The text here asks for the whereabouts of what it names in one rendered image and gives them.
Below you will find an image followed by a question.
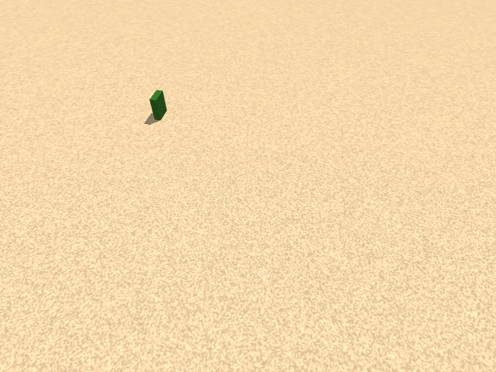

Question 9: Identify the carton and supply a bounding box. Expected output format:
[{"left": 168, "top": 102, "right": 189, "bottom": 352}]
[{"left": 150, "top": 90, "right": 167, "bottom": 120}]

